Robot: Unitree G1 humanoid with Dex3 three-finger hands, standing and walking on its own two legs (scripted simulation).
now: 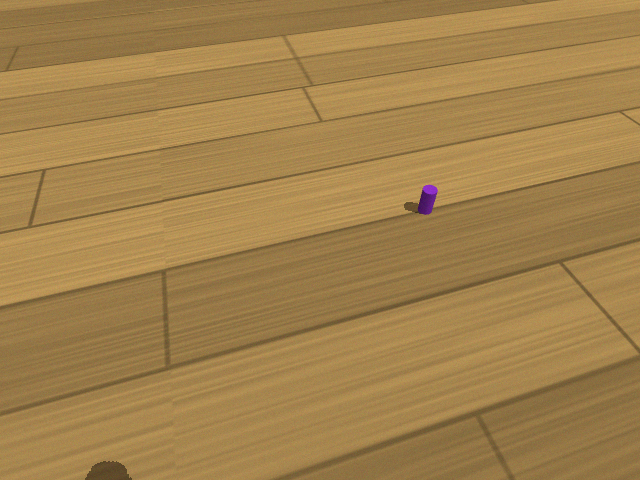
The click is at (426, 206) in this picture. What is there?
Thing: squat round
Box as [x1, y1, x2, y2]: [418, 185, 437, 214]
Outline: 432,185 425,185 423,187 418,206 418,210 421,213 427,214 431,211 437,189
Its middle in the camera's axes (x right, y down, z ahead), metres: +0.48 -0.19 +1.73
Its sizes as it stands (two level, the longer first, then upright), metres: 0.064 0.064 0.123
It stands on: the floor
